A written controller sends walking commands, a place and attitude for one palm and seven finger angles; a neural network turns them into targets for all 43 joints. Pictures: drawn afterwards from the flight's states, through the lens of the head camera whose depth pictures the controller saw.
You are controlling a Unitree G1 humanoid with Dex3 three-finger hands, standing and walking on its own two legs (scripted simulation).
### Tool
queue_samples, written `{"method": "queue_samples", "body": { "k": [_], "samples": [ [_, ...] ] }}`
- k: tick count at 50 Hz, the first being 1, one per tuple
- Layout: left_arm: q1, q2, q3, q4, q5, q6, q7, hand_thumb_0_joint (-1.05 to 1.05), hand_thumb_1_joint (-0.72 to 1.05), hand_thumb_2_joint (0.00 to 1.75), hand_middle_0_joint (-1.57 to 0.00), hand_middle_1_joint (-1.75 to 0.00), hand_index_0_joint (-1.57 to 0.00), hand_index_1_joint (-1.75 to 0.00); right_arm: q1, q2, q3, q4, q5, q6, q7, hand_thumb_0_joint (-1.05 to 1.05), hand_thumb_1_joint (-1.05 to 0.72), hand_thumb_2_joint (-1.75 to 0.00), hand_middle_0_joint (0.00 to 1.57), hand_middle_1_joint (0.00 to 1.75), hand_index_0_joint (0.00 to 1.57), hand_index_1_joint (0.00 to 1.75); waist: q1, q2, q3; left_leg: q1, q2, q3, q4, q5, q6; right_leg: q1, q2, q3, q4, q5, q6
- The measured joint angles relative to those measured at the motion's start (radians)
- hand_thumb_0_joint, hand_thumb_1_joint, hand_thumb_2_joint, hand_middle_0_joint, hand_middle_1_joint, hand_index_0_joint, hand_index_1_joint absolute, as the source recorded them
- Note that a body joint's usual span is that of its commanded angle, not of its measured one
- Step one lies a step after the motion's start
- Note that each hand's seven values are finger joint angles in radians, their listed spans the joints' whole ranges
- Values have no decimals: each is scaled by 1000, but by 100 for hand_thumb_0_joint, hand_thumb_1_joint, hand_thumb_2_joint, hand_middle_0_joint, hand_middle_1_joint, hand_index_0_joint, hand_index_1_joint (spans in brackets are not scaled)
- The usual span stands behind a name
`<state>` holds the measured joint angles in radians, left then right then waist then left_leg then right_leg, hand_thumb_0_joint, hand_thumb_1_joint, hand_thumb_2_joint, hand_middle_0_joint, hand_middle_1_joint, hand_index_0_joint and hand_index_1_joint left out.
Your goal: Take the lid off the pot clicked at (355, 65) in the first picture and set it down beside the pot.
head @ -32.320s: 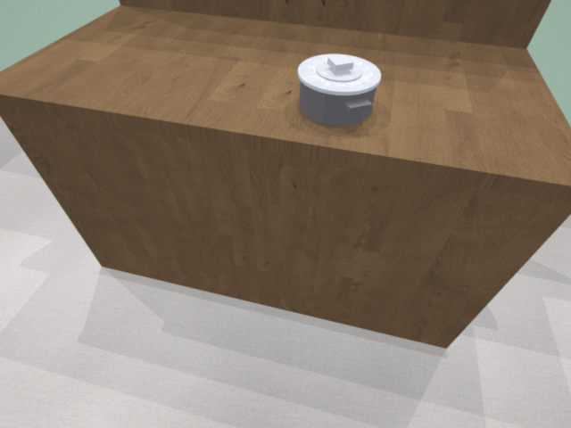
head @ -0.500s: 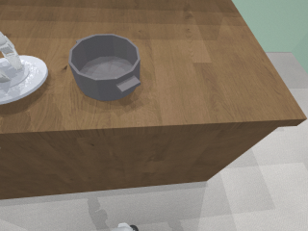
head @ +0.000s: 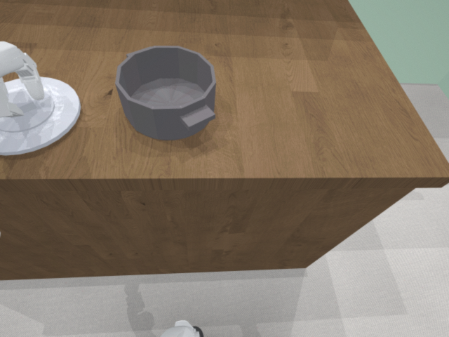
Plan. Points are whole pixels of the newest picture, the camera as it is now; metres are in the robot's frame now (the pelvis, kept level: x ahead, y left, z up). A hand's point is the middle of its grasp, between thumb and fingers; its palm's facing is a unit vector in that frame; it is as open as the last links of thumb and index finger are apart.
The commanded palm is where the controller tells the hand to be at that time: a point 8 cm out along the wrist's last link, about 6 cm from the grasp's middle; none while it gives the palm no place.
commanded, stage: open the fingers wide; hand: left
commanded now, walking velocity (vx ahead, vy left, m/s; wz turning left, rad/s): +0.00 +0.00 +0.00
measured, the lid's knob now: (17, 102) +0.49 +0.35 +0.11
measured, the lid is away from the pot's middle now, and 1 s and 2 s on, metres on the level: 0.25 0.25 0.25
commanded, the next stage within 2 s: raise the empty hand in 0.66 s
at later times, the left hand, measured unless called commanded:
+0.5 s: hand out of the picture +0.46 +0.35 +0.15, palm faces -0.38 -0.11 -0.92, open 10.5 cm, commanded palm +0.49 +0.33 +0.21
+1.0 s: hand out of the picture +0.47 +0.34 +0.17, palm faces -0.33 -0.10 -0.94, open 11.1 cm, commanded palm +0.49 +0.33 +0.24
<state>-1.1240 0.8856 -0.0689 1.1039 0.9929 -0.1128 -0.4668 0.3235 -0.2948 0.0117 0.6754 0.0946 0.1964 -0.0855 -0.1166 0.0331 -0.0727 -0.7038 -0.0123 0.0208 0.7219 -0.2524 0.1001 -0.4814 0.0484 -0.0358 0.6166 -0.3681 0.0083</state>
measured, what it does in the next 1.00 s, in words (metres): stands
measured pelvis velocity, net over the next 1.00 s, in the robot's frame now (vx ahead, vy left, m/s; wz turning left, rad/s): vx -0.01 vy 0.02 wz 0.00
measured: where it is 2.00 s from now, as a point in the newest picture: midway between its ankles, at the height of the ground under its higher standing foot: outside the picture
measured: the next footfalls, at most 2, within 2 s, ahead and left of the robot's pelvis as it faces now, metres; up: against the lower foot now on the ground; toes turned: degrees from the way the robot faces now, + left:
none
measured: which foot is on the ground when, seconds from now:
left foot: down 0.00-1.00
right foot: down 0.00-1.00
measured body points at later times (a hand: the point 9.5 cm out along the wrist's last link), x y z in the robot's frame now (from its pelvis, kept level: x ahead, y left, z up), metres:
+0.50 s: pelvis +0.00 +0.01 +0.00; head +0.07 +0.04 +0.44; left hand +0.48 +0.35 +0.20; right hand +0.01 -0.27 -0.11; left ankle +0.05 +0.05 -0.71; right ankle -0.05 -0.14 -0.71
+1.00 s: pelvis -0.01 +0.02 +0.00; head +0.06 +0.05 +0.44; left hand +0.48 +0.34 +0.22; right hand +0.02 -0.26 -0.11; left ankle +0.05 +0.05 -0.71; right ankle -0.05 -0.14 -0.71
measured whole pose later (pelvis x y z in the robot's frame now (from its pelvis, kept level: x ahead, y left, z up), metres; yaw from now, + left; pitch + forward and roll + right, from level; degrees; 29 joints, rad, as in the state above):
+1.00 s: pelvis -0.01 +0.02 +0.00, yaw +0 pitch +13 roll -5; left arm -1.21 0.82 -0.12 1.12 1.00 -0.05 -0.44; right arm 0.34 -0.28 0.01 0.68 0.09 0.19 -0.07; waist -0.11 0.04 -0.08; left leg -0.69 -0.04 0.04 0.69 -0.23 0.13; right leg -0.47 0.02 -0.02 0.61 -0.36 -0.01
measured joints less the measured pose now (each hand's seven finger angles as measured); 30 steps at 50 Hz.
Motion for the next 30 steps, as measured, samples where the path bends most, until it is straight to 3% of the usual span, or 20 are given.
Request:
{"method": "queue_samples", "body": {
  "k": [14,30],
  "samples": [
    [-10,-1,-2,3,-6,11,4,0,15,80,-52,-86,-56,-86,8,7,0,0,2,24,14,0,-90,-90,20,30,21,30,0,4,1,0,-6,6,6,0,8,-4,-7,5,14,-4,4],
    [-33,-20,-26,8,-1,10,9,0,-7,82,-45,-72,-46,-71,26,6,-2,9,-2,12,13,0,-90,-90,20,30,21,30,1,2,4,-6,-14,9,2,5,20,-9,-13,6,10,-1,-9]
  ]
}}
